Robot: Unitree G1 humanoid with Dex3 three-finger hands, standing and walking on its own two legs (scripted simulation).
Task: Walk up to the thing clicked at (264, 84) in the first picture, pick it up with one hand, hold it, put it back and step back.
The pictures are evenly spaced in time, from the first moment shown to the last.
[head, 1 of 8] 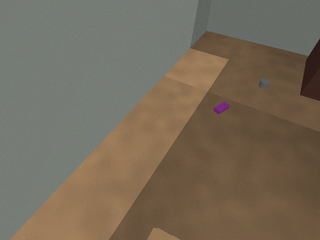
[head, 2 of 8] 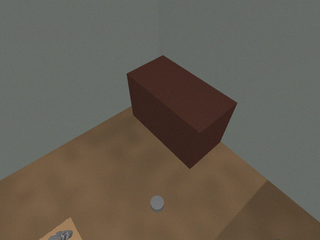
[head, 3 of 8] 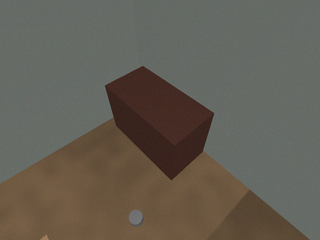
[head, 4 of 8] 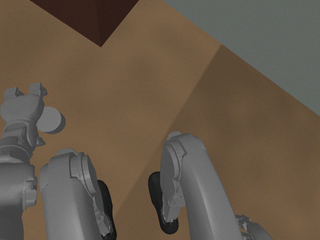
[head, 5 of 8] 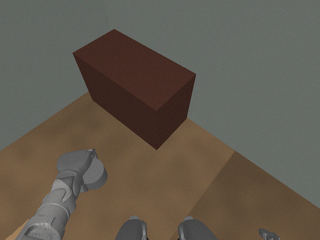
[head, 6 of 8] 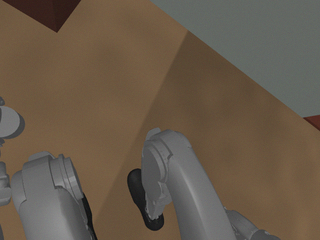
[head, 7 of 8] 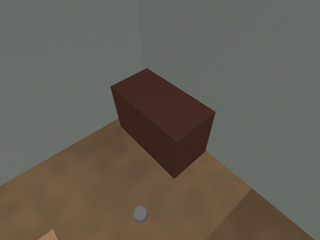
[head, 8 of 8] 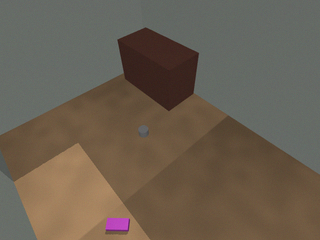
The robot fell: no
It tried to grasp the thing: yes
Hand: left
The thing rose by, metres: 0.67
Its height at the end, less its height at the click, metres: +0.00
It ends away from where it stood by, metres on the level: 0.01
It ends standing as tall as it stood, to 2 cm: yes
